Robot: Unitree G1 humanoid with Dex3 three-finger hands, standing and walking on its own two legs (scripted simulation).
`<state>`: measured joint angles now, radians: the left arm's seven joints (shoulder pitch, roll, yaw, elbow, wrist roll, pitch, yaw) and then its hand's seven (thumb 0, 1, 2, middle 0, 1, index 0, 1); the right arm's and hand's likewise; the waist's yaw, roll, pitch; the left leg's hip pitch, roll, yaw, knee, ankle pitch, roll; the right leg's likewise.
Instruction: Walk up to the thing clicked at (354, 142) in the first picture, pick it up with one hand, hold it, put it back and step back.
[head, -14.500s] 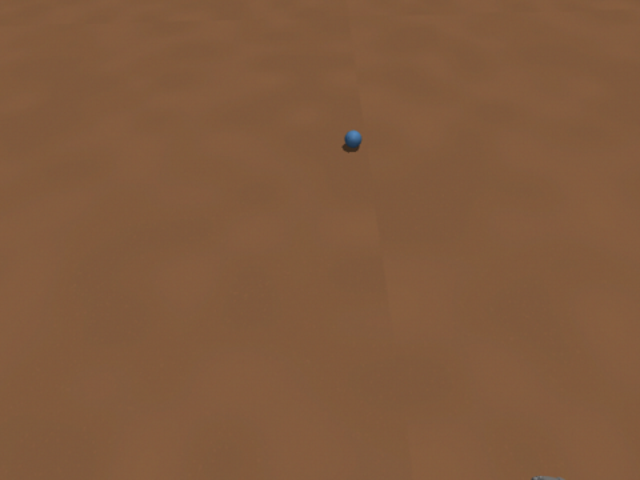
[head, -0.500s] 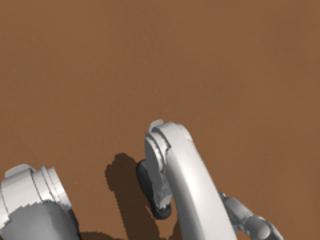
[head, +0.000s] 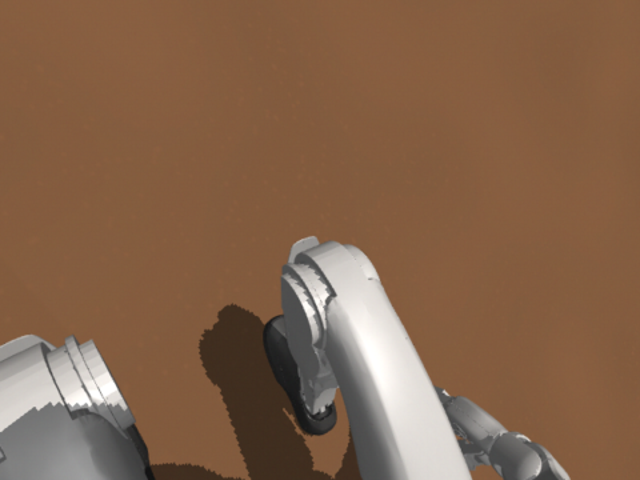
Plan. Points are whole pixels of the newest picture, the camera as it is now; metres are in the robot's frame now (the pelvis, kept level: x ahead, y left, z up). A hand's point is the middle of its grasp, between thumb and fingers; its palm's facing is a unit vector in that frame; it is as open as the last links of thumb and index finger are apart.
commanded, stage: close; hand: left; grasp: from above
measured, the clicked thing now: out of the picture +0.45 +0.35 -0.25
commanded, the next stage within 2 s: settle in 1.08 s
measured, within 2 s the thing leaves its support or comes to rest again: leaves its support in 1.50 s
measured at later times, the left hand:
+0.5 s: hand out of the picture +0.43 +0.35 -0.23, palm faces -0.43 -0.16 -0.89, open 11.3 cm
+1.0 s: hand out of the picture +0.43 +0.35 -0.23, palm faces -0.43 -0.14 -0.89, open 11.0 cm
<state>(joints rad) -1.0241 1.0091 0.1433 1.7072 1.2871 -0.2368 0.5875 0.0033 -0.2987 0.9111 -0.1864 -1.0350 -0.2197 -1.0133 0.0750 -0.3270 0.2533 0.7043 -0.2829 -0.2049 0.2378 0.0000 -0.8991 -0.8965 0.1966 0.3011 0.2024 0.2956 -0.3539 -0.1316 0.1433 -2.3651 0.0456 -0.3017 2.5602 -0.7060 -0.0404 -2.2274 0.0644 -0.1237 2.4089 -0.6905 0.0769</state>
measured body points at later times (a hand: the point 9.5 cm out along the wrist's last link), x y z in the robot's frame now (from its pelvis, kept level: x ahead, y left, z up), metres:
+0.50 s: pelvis +0.00 +0.00 +0.00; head +0.26 +0.13 +0.34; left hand +0.45 +0.36 -0.18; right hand +0.07 -0.26 -0.06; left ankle +0.06 +0.14 -0.26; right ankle +0.11 -0.13 -0.26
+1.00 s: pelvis +0.00 +0.00 +0.00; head +0.26 +0.12 +0.34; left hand +0.45 +0.35 -0.18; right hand +0.06 -0.26 -0.06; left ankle +0.06 +0.14 -0.26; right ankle +0.11 -0.13 -0.26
